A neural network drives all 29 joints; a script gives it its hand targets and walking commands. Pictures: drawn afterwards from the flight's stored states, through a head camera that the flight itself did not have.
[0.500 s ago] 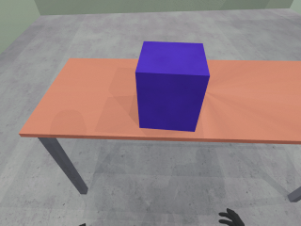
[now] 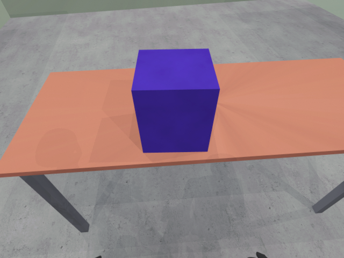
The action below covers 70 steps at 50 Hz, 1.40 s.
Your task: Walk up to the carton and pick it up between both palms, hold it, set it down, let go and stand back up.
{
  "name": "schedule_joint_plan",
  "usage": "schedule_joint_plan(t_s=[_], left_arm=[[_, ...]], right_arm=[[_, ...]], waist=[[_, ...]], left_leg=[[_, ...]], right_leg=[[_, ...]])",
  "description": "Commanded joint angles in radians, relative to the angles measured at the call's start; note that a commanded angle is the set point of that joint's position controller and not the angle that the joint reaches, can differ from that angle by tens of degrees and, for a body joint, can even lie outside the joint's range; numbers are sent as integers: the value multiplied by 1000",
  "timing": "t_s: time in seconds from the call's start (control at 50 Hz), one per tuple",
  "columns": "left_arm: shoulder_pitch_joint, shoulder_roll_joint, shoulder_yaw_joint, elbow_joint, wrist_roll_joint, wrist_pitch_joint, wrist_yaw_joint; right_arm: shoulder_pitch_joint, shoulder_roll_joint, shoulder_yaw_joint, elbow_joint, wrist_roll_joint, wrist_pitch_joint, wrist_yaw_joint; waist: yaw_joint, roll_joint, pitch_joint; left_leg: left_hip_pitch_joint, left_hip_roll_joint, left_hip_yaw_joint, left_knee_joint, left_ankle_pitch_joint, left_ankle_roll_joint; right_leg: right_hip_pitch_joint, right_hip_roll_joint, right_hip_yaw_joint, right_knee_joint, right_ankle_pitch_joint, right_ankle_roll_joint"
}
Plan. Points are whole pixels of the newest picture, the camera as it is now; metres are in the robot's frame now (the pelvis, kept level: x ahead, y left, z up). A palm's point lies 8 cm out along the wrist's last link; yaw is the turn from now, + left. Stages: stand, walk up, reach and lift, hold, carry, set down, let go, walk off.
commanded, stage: walk up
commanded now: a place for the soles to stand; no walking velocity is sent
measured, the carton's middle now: (174, 102) +0.54 +0.01 +0.05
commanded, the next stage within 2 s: reach and lift in 1.66 s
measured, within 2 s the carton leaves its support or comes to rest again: neither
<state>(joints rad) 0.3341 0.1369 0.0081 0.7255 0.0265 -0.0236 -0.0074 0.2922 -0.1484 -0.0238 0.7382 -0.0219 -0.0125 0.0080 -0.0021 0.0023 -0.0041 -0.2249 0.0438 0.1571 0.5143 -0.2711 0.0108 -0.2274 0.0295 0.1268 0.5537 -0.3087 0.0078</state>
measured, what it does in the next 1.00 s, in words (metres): stands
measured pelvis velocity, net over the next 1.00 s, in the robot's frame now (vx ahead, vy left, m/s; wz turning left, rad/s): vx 0.03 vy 0.00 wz -0.07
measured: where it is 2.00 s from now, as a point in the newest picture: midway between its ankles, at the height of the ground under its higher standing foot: outside the picture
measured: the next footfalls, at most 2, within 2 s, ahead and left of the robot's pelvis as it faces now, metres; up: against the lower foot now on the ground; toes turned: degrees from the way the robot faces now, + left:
none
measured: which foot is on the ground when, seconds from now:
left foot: down 0.00-1.00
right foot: down 0.00-1.00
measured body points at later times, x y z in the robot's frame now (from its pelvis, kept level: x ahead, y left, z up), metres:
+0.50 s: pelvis +0.01 +0.00 +0.00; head +0.01 -0.01 +0.45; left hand +0.12 +0.21 -0.12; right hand +0.09 -0.23 -0.13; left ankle +0.00 +0.11 -0.73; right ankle -0.01 -0.13 -0.73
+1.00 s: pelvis +0.03 +0.00 +0.00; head +0.02 -0.01 +0.44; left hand +0.12 +0.22 -0.13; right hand +0.07 -0.23 -0.14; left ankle +0.00 +0.11 -0.73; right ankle -0.01 -0.13 -0.73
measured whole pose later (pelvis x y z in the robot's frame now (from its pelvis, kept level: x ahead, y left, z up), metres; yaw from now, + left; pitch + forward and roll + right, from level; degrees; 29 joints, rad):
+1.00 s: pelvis +0.03 +0.00 +0.00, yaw -4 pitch -1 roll +2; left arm 0.35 0.13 0.01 0.74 0.03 -0.01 0.02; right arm 0.36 -0.18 -0.03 0.75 -0.03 0.01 0.01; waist -0.02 0.00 0.00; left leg -0.18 0.05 0.23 0.54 -0.34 0.01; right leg -0.23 0.04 0.20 0.63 -0.38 0.01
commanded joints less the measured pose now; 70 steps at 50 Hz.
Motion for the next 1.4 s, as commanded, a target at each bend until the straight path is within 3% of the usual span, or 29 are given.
schedule_joint_plan(t_s=[0.0, 0.16, 0.22, 0.28, 0.38, 0.54, 0.68, 0.72, 0.78, 0.84, 0.9, 1.04, 1.06, 1.12, 1.16, 1.22, 1.26, 1.32, 1.38], left_arm=[[15, 92, 24, -79, -5, -21, 9], [5, 85, 21, -82, 1, -18, 16], [-7, 87, 22, -79, 3, -15, 19], [1, 91, 22, -78, 1, -14, 20], [-4, 93, 22, -78, 1, -13, 22], [0, 95, 20, -75, -1, -11, 25], [21, 102, 32, -78, -1, -12, 28], [15, 104, 33, -75, -2, -12, 29], [24, 89, 29, -73, -2, -14, 26], [23, 77, 27, -74, -2, -13, 27], [26, 73, 27, -74, 0, -11, 31], [40, 87, 33, -74, 1, -9, 39], [33, 89, 34, -72, -1, -9, 39], [44, 106, 43, -72, -5, -7, 43], [26, 109, 44, -69, -1, -5, 41], [-1, 89, 39, -76, -1, -5, 41], [-3, 74, 34, -74, 2, -4, 41], [-25, 54, 26, -87, 11, 2, 44], [2, 65, 32, -88, 10, -1, 40]], right_arm=[[-17, -82, -22, -83, 2, -16, -6], [-21, -93, -20, -79, 7, -6, -7], [-20, -99, -20, -83, 6, -4, -8], [-26, -102, -21, -83, 8, -1, -6], [-27, -104, -19, -80, 4, 4, -5], [-4, -110, -18, -62, 6, 5, -2], [24, -105, -19, -67, -11, 5, 8], [38, -105, -21, -66, -12, 2, 9], [70, -110, -24, -57, -9, -1, 5], [88, -129, -30, -53, -6, -3, 2], [80, -128, -32, -62, -6, 1, 0], [74, -127, -30, -78, -7, 7, -2], [77, -119, -30, -76, -4, 8, -2], [67, -116, -30, -84, -7, 9, 0], [78, -109, -26, -88, -11, 7, -1], [108, -119, -34, -77, -8, 3, -1], [129, -138, -44, -72, -5, 1, -5], [116, -154, -45, -77, 0, 4, -11], [63, -147, -39, -89, 1, 7, -6]], waist=[[1, -32, -22], [-5, 15, -5], [-9, -23, 11], [-8, 4, -3], [-5, -47, 0], [-6, -11, 4], [-6, -63, 46], [-15, -62, 52], [-17, -62, 50], [-20, -11, 36], [-16, -12, 41], [-10, -15, 28], [-14, -56, 21], [-3, -75, 9], [-14, -86, 24], [-28, -37, 12], [-36, 18, -9], [-29, 8, 15], [-6, 39, 38]], left_leg=[[106, 68, -82, -83, 122, 22], [125, 76, -56, -83, 159, 27], [118, 82, -54, -81, 169, 31], [138, 76, -45, -83, 144, 31], [137, 75, -36, -78, 109, 24], [145, 76, -32, -101, 72, 28], [111, 48, -31, -74, -51, 30], [127, 42, -36, -69, -30, 28], [150, 59, -38, -82, 13, 33], [149, 80, -49, -101, 51, 48], [138, 96, -47, -91, 76, 59], [135, 70, -13, -27, 159, 48], [119, 62, -9, -15, 152, 40], [98, 43, -11, 27, 139, 26], [118, 36, -20, 21, 124, 24], [167, 61, -34, -15, 192, 39], [216, 97, -58, -43, 249, 69], [174, 175, -96, -83, 234, 115], [51, 114, -27, -55, 156, 74]], right_leg=[[-92, -47, 49, -81, 242, -30], [-107, -35, 52, -55, 275, -22], [-115, -31, 54, -52, 280, -23], [-120, -34, 64, -56, 279, -22], [-125, -33, 86, -72, 258, -29], [-136, -26, 93, -77, 237, -23], [-161, -38, 141, -120, 102, -48], [-183, -40, 157, -126, 106, -54], [-175, -18, 114, -91, 153, -41], [-155, -7, 73, -37, 178, -32], [-151, -7, 58, -10, 197, -30], [-126, -24, 85, -4, 291, -42], [-115, -28, 96, -16, 285, -48], [-95, -56, 162, -39, 294, -72], [-124, -61, 180, -56, 275, -77], [-149, -23, 111, -5, 288, -50], [-166, -5, 53, 58, 285, -29], [-155, 7, -19, 108, 227, -9], [-59, -17, 13, 46, 265, -38]])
